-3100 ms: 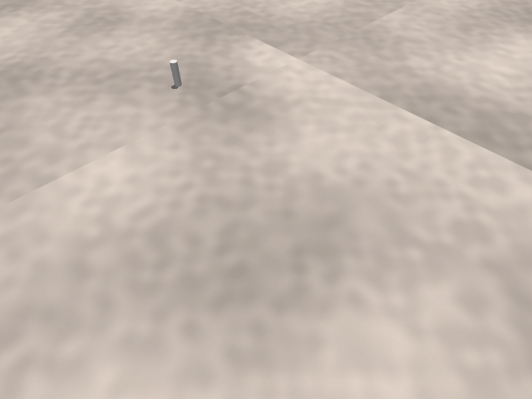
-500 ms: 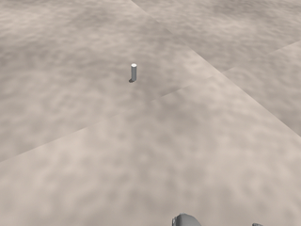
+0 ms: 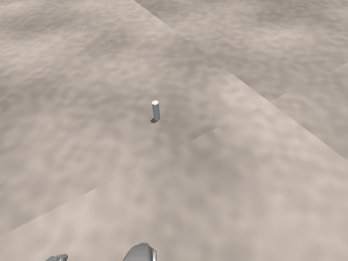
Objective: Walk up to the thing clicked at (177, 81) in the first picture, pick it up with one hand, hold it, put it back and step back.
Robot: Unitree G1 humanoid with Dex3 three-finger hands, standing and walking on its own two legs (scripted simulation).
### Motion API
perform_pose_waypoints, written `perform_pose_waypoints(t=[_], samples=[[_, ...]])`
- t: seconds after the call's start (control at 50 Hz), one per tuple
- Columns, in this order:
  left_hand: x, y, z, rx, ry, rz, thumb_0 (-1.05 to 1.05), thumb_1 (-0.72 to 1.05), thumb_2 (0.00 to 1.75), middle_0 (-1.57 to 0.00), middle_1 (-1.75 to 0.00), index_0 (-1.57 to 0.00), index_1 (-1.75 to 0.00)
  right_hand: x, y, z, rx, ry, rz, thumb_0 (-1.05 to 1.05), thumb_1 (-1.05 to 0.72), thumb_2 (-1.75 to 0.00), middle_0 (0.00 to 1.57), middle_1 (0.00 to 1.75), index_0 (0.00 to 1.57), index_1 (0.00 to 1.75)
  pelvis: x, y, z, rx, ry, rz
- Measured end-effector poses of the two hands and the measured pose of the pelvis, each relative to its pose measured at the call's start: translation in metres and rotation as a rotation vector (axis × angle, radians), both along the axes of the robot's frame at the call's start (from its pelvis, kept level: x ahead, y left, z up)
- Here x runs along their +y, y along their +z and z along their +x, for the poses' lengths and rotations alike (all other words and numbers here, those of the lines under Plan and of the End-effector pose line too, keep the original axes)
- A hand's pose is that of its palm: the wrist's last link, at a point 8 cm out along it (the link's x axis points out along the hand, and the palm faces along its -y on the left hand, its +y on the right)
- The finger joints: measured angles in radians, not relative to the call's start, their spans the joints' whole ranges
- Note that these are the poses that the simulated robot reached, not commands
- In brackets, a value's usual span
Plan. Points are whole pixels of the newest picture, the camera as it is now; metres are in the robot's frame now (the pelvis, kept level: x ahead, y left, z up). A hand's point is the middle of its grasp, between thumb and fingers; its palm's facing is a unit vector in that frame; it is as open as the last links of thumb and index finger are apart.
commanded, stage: walk up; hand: left
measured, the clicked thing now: (156, 110) +1.24 +0.24 -0.69
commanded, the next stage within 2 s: none
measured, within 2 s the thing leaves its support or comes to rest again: neither
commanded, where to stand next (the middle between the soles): +0.89 +0.01 m, yaw +0 degrees
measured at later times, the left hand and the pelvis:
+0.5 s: hand (83, 204) +0.29 +0.30 -0.15, palm faces -0.08 -0.94 -0.34, open 7.4 cm; pelvis +0.23 +0.03 +0.00, yaw -2 degrees
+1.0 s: hand (109, 151) +0.48 +0.27 -0.14, palm faces +0.01 -0.93 -0.37, open 7.4 cm; pelvis +0.44 -0.01 -0.01, yaw +1 degrees
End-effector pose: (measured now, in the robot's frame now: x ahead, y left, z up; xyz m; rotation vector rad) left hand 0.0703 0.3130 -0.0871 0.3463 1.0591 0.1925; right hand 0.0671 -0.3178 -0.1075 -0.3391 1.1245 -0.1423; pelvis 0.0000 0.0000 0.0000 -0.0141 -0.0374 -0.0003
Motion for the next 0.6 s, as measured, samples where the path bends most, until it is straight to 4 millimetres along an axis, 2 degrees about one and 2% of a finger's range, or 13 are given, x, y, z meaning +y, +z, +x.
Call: perform_pose_waypoints(t=[0.14,0.2,0.24,0.32,0.42,0.52,0.6], samples=[[0.029,-0.025,0.02,0.099,0.075,-0.02,0.01,0.9,0.9,-0.21,-0.3,-0.21,-0.3,0.014,0.011,0.101,-0.018,0.054,-0.05,0.01,-0.9,-0.9,0.21,0.3,0.2,0.3,0.016,-0.009,0.075,0.005,0.015,-0.025],[0.044,-0.044,0.038,0.15,0.091,-0.02,0.01,0.9,0.9,-0.21,-0.3,-0.21,-0.3,0.025,0.01,0.147,-0.063,0.072,-0.082,0.01,-0.9,-0.9,0.21,0.3,0.2,0.3,0.029,-0.02,0.109,0.002,0.013,-0.005],[0.047,-0.049,0.055,0.182,0.092,-0.022,0.01,0.9,0.9,-0.2,-0.3,-0.21,-0.3,0.033,0.014,0.168,-0.106,0.062,-0.085,0.01,-0.9,-0.9,0.21,0.3,0.2,0.3,0.034,-0.021,0.125,-0.002,0.009,-0.001],[0.046,-0.045,0.101,0.184,0.05,-0.035,0.01,0.9,0.9,-0.2,-0.3,-0.2,-0.3,0.042,0.026,0.191,-0.137,0.018,-0.071,0.01,-0.9,-0.9,0.21,0.3,0.2,0.3,0.037,-0.01,0.157,-0.01,-0.009,0.014],[0.042,-0.032,0.163,0.154,0.004,-0.044,0.01,0.91,0.9,-0.2,-0.3,-0.2,-0.3,0.038,0.026,0.206,-0.096,-0.011,-0.059,0.0,-0.9,-0.9,0.21,0.3,0.2,0.3,0.035,-0.002,0.197,-0.011,-0.026,0.03],[0.031,-0.019,0.229,0.123,-0.027,-0.022,0.01,0.9,0.9,-0.2,-0.3,-0.2,-0.3,0.02,0.013,0.22,-0.037,-0.052,-0.04,0.01,-0.9,-0.9,0.21,0.3,0.21,0.3,0.024,-0.002,0.241,-0.012,-0.03,0.04],[0.018,-0.013,0.288,0.075,-0.042,0.02,0.01,0.9,0.9,-0.2,-0.3,-0.2,-0.3,-0.003,-0.008,0.24,0.009,-0.084,-0.022,0.01,-0.9,-0.9,0.21,0.3,0.2,0.3,0.005,-0.012,0.283,-0.008,-0.033,0.055]])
